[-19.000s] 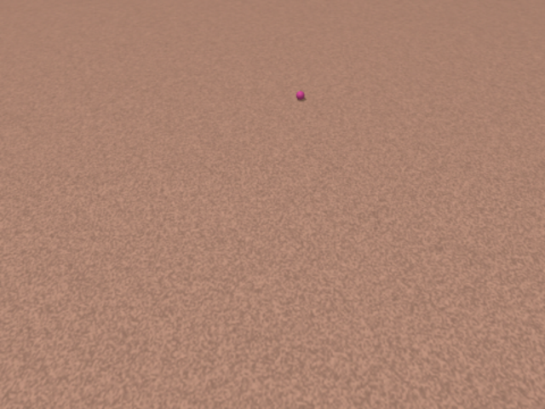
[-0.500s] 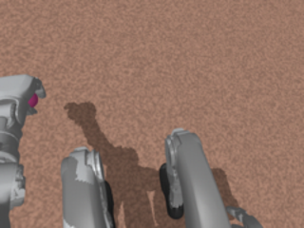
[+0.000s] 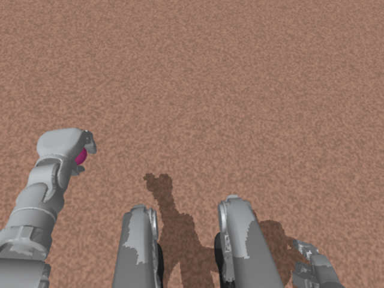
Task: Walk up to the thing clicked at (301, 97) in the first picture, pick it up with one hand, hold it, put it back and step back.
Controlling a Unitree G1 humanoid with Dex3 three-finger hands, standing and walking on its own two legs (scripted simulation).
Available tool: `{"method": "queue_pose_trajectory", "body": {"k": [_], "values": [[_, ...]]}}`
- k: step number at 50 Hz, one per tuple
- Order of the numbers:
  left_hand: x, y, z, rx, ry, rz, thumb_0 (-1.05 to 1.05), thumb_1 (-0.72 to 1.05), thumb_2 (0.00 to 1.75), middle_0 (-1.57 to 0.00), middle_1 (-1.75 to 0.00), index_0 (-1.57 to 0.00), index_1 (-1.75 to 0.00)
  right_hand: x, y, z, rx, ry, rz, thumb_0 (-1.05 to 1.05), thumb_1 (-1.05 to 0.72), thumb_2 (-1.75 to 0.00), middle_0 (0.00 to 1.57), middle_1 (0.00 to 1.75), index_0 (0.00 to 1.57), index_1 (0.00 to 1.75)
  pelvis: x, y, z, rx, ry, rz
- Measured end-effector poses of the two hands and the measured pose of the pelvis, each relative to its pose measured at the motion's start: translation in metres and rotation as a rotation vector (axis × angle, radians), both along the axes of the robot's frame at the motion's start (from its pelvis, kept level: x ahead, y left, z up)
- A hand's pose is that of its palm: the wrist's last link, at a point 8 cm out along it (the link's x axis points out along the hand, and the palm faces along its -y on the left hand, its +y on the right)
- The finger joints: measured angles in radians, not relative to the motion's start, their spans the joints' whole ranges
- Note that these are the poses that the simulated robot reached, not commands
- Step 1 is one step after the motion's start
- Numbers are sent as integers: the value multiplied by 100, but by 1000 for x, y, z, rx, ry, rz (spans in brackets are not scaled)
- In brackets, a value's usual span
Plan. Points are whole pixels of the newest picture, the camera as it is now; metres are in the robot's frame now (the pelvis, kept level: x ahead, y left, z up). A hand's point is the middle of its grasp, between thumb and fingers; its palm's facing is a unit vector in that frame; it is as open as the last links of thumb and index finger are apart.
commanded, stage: lift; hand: left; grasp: from above
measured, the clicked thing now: (73, 154) +0.43 +0.26 -0.10
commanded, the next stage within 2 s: hold in 0.82 s
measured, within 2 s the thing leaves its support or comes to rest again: neither
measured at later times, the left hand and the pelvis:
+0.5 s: hand (41, 142) +0.37 +0.23 +0.09, palm faces -0.44 -0.06 -0.90, open 6.6 cm; pelvis +0.04 +0.00 +0.17, yaw +1 degrees
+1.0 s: hand (17, 105) +0.39 +0.23 +0.16, palm faces -0.43 -0.07 -0.90, open 6.9 cm; pelvis +0.07 +0.00 +0.23, yaw +0 degrees
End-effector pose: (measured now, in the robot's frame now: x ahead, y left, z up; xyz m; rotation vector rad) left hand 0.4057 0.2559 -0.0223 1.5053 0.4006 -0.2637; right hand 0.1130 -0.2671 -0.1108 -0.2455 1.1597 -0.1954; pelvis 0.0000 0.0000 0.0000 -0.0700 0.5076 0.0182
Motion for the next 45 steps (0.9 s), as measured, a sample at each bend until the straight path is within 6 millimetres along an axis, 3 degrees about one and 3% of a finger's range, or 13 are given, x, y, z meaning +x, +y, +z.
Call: {"method": "queue_pose_trajectory", "body": {"k": [10, 16, 27, 36, 45], "values": [[-23, -7, 93, -7, 18, 19, -3, 32, 45, -68, -62, -92, -65, 14, 7, 81, 9, -68, -35, 1, -91, -90, 20, 30, 20, 30, 14, -2, 82, 27, -105, 1], [-29, -13, 132, -11, 40, 19, -2, 32, 45, -67, -64, -91, -67, 14, 5, 123, 0, -98, -58, 1, -91, -90, 20, 30, 20, 30, 24, -4, 123, 35, -166, -1], [-29, -26, 179, 3, 23, 4, -2, 33, 45, -66, -65, -91, -69, 11, -1, 174, -14, -97, -83, 1, -91, -90, 20, 30, 20, 30, 41, -3, 174, 45, -250, -9], [-20, -26, 213, 4, 23, 40, -1, 32, 47, -66, -66, -90, -69, 14, 1, 201, 7, -89, -93, 1, -91, -90, 20, 30, 20, 30, 52, -3, 204, 55, -305, -15], [-16, -28, 232, -7, 38, 24, -1, 31, 47, -67, -65, -89, -68, 33, 4, 220, 16, -108, -89, 1, -91, -90, 20, 30, 20, 30, 66, -1, 223, 59, -336, -20]]}}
